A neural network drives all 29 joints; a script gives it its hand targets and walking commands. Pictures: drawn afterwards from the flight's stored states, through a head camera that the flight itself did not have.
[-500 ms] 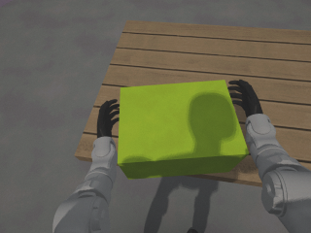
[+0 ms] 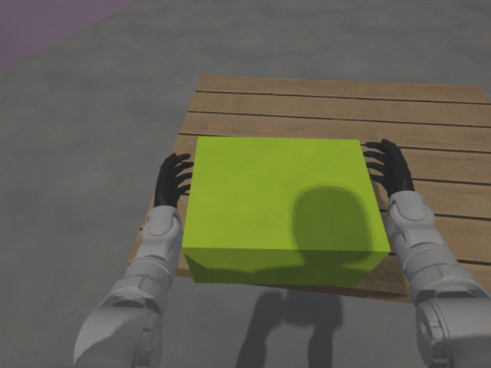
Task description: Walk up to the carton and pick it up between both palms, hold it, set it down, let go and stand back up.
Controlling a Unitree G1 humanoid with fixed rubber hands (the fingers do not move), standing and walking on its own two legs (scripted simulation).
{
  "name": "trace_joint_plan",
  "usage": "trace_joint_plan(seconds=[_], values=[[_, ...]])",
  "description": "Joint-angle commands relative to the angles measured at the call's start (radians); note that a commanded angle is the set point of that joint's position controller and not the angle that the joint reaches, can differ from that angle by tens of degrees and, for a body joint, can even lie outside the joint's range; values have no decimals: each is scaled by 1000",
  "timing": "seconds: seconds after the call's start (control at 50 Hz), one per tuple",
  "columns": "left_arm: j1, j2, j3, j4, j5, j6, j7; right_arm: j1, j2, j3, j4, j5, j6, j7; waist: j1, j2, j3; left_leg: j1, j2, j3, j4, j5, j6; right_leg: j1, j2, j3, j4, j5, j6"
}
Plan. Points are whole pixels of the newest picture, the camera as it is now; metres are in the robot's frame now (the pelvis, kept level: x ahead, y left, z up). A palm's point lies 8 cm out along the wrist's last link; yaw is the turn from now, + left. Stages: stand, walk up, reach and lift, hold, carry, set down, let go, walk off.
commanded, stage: reach and lift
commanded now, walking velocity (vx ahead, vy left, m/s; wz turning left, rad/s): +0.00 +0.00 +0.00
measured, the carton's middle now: (277, 211) +0.40 -0.01 +0.01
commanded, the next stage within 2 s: hold in 1.82 s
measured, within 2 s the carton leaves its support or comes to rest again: neither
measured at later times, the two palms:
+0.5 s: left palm (157, 179) +0.39 +0.18 +0.11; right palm (409, 174) +0.40 -0.21 +0.12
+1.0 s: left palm (159, 176) +0.37 +0.17 +0.14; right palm (439, 189) +0.35 -0.22 +0.14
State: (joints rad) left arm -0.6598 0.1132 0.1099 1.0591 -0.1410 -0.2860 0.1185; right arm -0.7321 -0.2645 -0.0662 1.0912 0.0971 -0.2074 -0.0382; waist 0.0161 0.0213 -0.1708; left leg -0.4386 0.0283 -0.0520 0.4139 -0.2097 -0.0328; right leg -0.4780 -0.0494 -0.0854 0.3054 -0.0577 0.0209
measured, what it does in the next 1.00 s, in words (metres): stands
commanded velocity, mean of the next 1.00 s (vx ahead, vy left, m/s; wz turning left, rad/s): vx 0.00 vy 0.00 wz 0.00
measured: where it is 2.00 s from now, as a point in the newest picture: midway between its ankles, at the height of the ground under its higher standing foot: outside the picture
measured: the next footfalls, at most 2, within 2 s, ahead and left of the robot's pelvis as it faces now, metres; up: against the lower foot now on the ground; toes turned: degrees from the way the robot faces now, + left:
none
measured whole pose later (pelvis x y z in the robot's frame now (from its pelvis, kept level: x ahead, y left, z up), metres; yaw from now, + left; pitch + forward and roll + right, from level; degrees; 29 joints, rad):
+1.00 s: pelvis +0.00 +0.01 +0.01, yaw +0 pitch -3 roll -1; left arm -0.46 0.03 0.24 0.20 0.15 0.45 0.00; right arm -0.52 -0.21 -0.13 0.51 0.12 0.26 -0.04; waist -0.08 -0.04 0.01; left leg -0.07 0.03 -0.04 0.34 -0.22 -0.02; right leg -0.10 -0.05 -0.08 0.22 -0.06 0.03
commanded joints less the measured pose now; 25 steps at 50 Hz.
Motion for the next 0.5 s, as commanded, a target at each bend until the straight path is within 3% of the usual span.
trace_joint_plan(seconds=[0.0,0.12,0.3,0.38,0.48], values=[[-750,-686,-353,-363,62,13,-149,-578,779,309,-295,-31,33,175,-11,-16,-496,30,-70,23,-75,217,-15,425,86,52,38,108,-20],[-678,-687,-348,-451,76,127,-138,-574,768,303,-394,17,108,175,-8,-10,-491,109,-68,18,-80,259,-22,454,95,51,9,134,-23],[-538,-624,-228,-522,166,318,-188,-497,720,280,-436,28,199,159,-5,-60,-305,112,-79,46,-141,271,-9,639,80,57,-14,194,-7],[-552,-625,-289,-636,134,356,-209,-533,774,326,-615,40,207,136,-35,-81,-402,104,-100,48,-127,305,-6,732,72,60,7,324,8],[-509,-616,-359,-785,115,410,-221,-496,784,379,-777,57,246,106,-66,-51,-442,142,-111,38,-112,344,-16,762,75,56,20,401,15]])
